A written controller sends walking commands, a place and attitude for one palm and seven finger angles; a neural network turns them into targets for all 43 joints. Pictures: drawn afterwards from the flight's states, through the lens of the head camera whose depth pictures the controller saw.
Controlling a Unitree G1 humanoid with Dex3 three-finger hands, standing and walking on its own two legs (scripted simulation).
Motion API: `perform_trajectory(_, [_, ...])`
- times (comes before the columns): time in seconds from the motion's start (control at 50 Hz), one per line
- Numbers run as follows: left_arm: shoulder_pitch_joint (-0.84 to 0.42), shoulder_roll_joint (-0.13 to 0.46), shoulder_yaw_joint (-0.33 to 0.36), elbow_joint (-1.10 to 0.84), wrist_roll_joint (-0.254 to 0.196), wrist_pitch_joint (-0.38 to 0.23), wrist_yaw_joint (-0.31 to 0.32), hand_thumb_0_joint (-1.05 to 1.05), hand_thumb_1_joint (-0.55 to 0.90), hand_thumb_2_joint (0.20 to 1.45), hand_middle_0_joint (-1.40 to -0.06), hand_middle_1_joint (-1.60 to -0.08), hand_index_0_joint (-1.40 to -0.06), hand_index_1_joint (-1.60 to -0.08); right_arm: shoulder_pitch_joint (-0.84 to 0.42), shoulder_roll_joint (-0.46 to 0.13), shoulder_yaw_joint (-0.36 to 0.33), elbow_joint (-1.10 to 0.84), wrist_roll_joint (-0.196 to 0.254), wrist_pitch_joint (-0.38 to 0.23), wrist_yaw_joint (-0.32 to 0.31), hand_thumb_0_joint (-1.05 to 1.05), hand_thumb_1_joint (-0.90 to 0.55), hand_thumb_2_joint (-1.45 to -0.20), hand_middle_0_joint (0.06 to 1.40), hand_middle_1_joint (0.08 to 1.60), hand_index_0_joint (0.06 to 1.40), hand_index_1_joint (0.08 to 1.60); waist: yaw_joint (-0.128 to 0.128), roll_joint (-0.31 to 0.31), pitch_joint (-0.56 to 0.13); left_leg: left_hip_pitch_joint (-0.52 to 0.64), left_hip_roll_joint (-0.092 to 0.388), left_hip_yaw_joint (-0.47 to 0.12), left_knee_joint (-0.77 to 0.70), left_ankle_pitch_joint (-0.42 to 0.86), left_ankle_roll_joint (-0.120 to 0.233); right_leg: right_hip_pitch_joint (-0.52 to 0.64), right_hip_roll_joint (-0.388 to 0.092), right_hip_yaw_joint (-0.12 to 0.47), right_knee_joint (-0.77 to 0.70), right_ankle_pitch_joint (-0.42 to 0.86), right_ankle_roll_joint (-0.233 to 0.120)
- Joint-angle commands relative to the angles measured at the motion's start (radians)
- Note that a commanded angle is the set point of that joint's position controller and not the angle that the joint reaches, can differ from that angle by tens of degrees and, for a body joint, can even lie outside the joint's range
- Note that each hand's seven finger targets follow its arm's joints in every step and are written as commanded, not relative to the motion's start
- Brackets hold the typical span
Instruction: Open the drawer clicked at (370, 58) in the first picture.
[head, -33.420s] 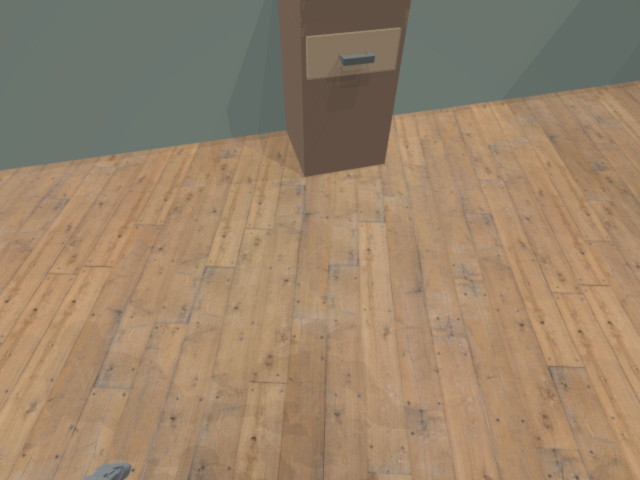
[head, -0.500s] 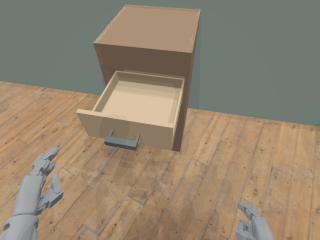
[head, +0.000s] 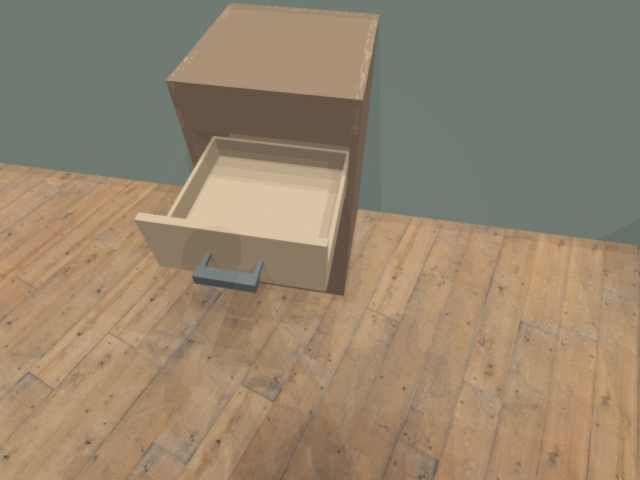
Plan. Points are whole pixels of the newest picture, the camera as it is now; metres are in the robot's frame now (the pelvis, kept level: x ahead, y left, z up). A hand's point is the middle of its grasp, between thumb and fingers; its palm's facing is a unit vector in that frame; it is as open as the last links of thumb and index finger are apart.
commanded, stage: let the arm hang, fingers relaxed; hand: left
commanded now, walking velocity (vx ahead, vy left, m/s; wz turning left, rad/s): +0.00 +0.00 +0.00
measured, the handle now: (230, 269) +0.51 +0.22 -0.18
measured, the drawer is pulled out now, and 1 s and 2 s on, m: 0.30 0.30 0.30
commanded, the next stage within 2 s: look to check the result in 0.50 s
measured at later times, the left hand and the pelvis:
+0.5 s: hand out of the picture -0.01 +0.14 -0.18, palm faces +0.04 -0.98 -0.17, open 7.3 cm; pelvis +0.01 -0.01 +0.00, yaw -1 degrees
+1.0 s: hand out of the picture +0.00 +0.14 -0.18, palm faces +0.04 -0.98 -0.17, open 7.4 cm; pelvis +0.02 -0.01 +0.00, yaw +0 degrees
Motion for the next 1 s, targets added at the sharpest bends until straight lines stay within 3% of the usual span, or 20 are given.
perform_trajectory(0.0, [0.039, 0.073, 0.013, -0.021, -0.002, -0.023, 0.003, 0.000, 0.900, 0.900, -0.200, -0.300, -0.200, -0.300, 0.076, -0.064, -0.014, -0.010, 0.000, -0.018, -0.004, 0.000, -0.900, -0.900, 0.200, 0.300, 0.200, 0.300, 0.007, -0.038, 0.018, -0.136, 0.092, -0.090, -0.120, -0.008, 0.038, 0.045, -0.087, 0.118, -0.085, -0.104, -0.034])
perform_trajectory(0.3, [0.053, 0.028, 0.018, -0.011, 0.001, -0.032, 0.011, 0.000, 0.900, 0.900, -0.200, -0.300, -0.200, -0.300, 0.087, -0.013, -0.019, 0.018, -0.001, -0.026, -0.008, 0.000, -0.900, -0.900, 0.200, 0.300, 0.200, 0.300, 0.003, -0.007, 0.063, -0.140, 0.092, -0.079, -0.118, 0.011, 0.032, -0.005, -0.077, 0.124, -0.076, -0.073, -0.033])
perform_trajectory(0.4, [0.056, 0.020, 0.018, -0.011, 0.000, -0.037, 0.009, 0.000, 0.900, 0.900, -0.200, -0.300, -0.200, -0.300, 0.080, -0.015, -0.021, 0.018, 0.000, -0.030, -0.012, 0.000, -0.900, -0.900, 0.200, 0.300, 0.200, 0.300, 0.001, 0.007, 0.028, -0.106, 0.096, -0.074, -0.109, 0.058, 0.030, 0.011, -0.077, 0.120, -0.072, -0.020, -0.034])
perform_trajectory(0.52, [0.057, 0.022, 0.019, -0.005, -0.001, -0.041, 0.009, 0.000, 0.900, 0.900, -0.200, -0.300, -0.200, -0.300, 0.070, -0.015, -0.022, 0.025, 0.002, -0.031, -0.014, 0.000, -0.900, -0.900, 0.200, 0.300, 0.200, 0.300, 0.001, -0.023, 0.011, -0.085, 0.095, -0.068, -0.103, 0.100, 0.025, 0.036, -0.083, 0.116, -0.072, 0.029, -0.037])
perform_trajectory(0.6, [0.056, 0.022, 0.016, 0.001, -0.002, -0.041, 0.010, 0.000, 0.900, 0.900, -0.200, -0.300, -0.200, -0.300, 0.067, -0.016, -0.021, 0.031, 0.002, -0.029, -0.015, 0.000, -0.900, -0.900, 0.200, 0.300, 0.200, 0.300, 0.000, 0.010, 0.022, -0.077, 0.094, -0.063, -0.105, 0.112, 0.022, 0.033, -0.083, 0.117, -0.073, 0.042, -0.038])
perform_trajectory(0.66, [0.057, 0.024, 0.015, 0.004, -0.002, -0.042, 0.010, 0.000, 0.900, 0.900, -0.200, -0.300, -0.200, -0.300, 0.059, -0.023, -0.023, 0.030, 0.004, -0.026, -0.014, 0.000, -0.900, -0.900, 0.200, 0.300, 0.200, 0.300, 0.001, -0.023, 0.031, -0.067, 0.096, -0.064, -0.107, 0.101, 0.020, 0.015, -0.080, 0.114, -0.079, 0.022, -0.037])
perform_trajectory(0.72, [0.053, 0.025, 0.017, 0.006, -0.003, -0.041, 0.009, 0.000, 0.900, 0.900, -0.200, -0.300, -0.200, -0.300, 0.064, -0.016, -0.021, 0.036, 0.001, -0.026, -0.014, 0.000, -0.900, -0.900, 0.200, 0.300, 0.200, 0.300, 0.002, 0.001, 0.031, -0.082, 0.091, -0.063, -0.110, 0.090, 0.021, 0.034, -0.085, 0.117, -0.087, 0.006, -0.038])
perform_trajectory(0.76, [0.056, 0.023, 0.015, 0.007, -0.003, -0.043, 0.010, 0.000, 0.900, 0.900, -0.200, -0.300, -0.200, -0.300, 0.060, -0.025, -0.023, 0.032, 0.003, -0.026, -0.015, 0.000, -0.900, -0.900, 0.200, 0.300, 0.200, 0.300, 0.000, -0.019, 0.025, -0.058, 0.097, -0.064, -0.107, 0.107, 0.020, 0.017, -0.079, 0.115, -0.083, 0.019, -0.038])
perform_trajectory(0.78, [0.050, 0.021, 0.015, 0.006, -0.004, -0.042, 0.009, 0.000, 0.900, 0.900, -0.200, -0.300, -0.200, -0.300, 0.066, -0.021, -0.022, 0.036, 0.001, -0.027, -0.015, 0.000, -0.900, -0.900, 0.200, 0.300, 0.200, 0.300, -0.001, 0.006, 0.022, -0.067, 0.098, -0.065, -0.108, 0.106, 0.021, 0.033, -0.082, 0.110, -0.083, 0.020, -0.037])
perform_trajectory(0.98, [0.043, 0.021, 0.017, 0.010, -0.004, -0.042, 0.011, 0.000, 0.900, 0.900, -0.200, -0.300, -0.200, -0.300, 0.065, -0.019, -0.023, 0.039, 0.003, -0.029, -0.019, 0.000, -0.900, -0.900, 0.200, 0.300, 0.200, 0.300, 0.000, -0.002, 0.017, -0.056, 0.103, -0.063, -0.111, 0.147, 0.019, 0.049, -0.082, 0.102, -0.072, 0.073, -0.039])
